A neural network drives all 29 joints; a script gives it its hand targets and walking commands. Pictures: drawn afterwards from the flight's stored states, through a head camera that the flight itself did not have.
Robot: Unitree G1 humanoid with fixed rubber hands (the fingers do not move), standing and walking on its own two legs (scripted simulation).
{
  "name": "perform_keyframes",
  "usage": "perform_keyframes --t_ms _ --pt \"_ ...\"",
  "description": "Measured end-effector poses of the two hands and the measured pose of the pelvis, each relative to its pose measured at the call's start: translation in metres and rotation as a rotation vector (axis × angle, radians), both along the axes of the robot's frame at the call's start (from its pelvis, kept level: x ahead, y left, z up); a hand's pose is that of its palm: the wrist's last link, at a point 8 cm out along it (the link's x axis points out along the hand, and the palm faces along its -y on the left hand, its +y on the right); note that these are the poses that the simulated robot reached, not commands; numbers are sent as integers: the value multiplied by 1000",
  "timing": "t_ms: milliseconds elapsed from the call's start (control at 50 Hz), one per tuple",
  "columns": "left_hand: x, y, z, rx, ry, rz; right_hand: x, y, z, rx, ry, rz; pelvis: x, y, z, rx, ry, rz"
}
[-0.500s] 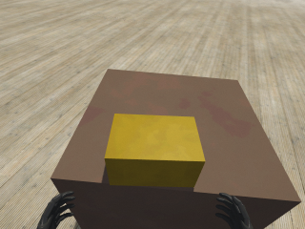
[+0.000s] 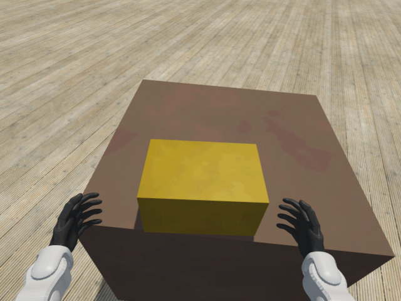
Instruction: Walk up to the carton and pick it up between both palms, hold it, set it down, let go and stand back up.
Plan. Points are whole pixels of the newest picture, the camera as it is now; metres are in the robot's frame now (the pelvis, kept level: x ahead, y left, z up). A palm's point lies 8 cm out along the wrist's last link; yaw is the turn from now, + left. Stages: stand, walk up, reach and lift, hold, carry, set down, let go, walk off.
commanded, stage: reach and lift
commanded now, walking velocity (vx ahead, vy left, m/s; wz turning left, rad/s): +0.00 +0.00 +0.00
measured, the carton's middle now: (201, 186) +0.42 +0.00 -0.02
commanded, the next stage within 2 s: none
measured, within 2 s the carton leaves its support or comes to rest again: neither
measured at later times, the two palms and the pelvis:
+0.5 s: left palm (76, 188) +0.33 +0.26 +0.08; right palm (310, 199) +0.33 -0.21 +0.07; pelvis +0.00 +0.01 +0.00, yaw +0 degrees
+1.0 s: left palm (79, 149) +0.39 +0.26 +0.12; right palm (306, 158) +0.40 -0.21 +0.12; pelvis -0.01 +0.01 +0.00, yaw +0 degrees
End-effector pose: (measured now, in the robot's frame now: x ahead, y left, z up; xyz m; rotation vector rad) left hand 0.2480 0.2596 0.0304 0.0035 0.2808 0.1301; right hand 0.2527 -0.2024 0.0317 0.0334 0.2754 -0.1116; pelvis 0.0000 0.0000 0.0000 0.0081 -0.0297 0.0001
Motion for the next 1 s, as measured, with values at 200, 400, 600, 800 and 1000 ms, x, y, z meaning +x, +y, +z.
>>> perform_keyframes --t_ms 200,400,600,800,1000 --pt "34 2 25 8 9 -16 34 -5 18 -11 -11 2 3 5 2 -5 24 -3" --pt "60 -2 34 0 21 -25 58 -8 29 -13 -15 4 5 6 2 -9 61 -3" --pt "95 -1 62 7 -1 -27 93 -10 54 -17 -40 15 1 6 2 -12 103 -9" --pt "121 6 76 11 12 -6 123 -7 69 -14 -26 17 -4 6 1 -15 135 -3" --pt "144 3 89 17 14 -8 148 -8 84 -12 -23 3 -6 7 -1 -21 177 4"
